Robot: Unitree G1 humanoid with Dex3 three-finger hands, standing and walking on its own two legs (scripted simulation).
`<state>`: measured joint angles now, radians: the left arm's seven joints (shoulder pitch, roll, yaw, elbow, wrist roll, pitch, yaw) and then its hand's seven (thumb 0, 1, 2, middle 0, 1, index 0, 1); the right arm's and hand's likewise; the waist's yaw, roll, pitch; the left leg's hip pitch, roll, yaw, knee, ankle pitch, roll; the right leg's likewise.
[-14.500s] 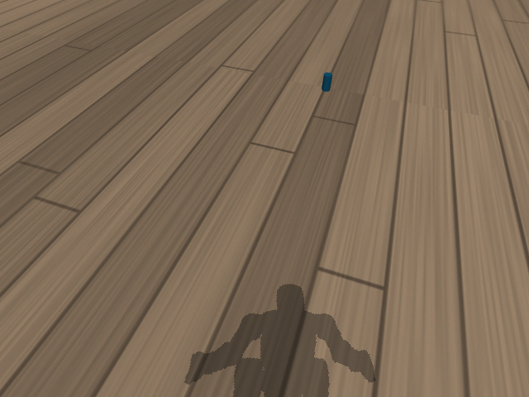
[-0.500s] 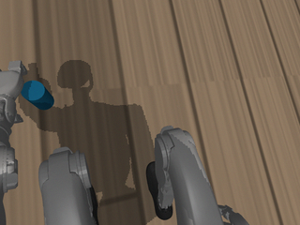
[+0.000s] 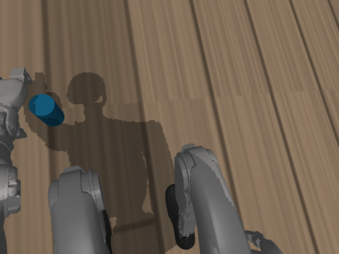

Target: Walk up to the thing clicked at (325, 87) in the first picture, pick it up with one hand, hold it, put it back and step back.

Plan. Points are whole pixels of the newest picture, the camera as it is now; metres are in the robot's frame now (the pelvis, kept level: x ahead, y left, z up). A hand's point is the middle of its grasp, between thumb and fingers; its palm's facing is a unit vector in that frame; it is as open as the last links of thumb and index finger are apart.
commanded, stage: rise first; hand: left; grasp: from above
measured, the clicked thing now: (48, 111) +0.51 +0.26 -0.28
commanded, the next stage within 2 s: approach in 0.34 s
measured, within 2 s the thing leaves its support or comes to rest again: neither
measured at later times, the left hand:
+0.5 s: hand (17, 113) +0.47 +0.29 -0.16, palm faces -0.43 -0.06 -0.90, open 14.2 cm
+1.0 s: hand (43, 95) +0.51 +0.23 -0.16, palm faces -0.39 -0.05 -0.92, open 13.4 cm
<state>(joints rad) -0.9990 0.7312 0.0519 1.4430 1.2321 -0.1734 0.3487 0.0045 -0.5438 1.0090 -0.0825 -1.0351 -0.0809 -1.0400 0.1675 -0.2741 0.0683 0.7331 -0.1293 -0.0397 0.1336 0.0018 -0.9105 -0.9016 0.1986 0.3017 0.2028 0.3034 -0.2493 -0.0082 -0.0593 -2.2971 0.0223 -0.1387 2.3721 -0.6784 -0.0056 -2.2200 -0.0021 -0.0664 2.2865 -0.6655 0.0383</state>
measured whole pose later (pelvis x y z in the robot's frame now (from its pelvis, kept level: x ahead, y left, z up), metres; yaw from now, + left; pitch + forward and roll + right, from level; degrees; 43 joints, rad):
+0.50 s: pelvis +0.00 +0.00 +0.00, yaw +0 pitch +34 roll -8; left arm -0.99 0.72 0.05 1.45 1.25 -0.17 0.38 0.00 -0.55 1.01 -0.10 -1.02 -0.09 -1.03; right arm 0.18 -0.26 0.08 0.74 -0.14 -0.06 0.13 0.00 -0.91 -0.90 0.20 0.30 0.20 0.30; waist -0.26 -0.01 -0.06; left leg -2.31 0.02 -0.13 2.37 -0.66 0.00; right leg -2.23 -0.01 -0.06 2.29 -0.65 0.04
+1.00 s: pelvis +0.00 +0.00 -0.01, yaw +0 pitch +34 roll -7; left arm -1.12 0.70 0.06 1.57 1.24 -0.07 0.44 0.01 -0.48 1.06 -0.11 -1.11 -0.12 -1.11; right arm 0.20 -0.28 0.12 0.72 -0.15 -0.05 0.13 0.00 -0.91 -0.90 0.20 0.30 0.20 0.30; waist -0.33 0.01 -0.04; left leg -2.32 0.04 -0.14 2.39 -0.67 -0.01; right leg -2.27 0.01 -0.06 2.31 -0.64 0.03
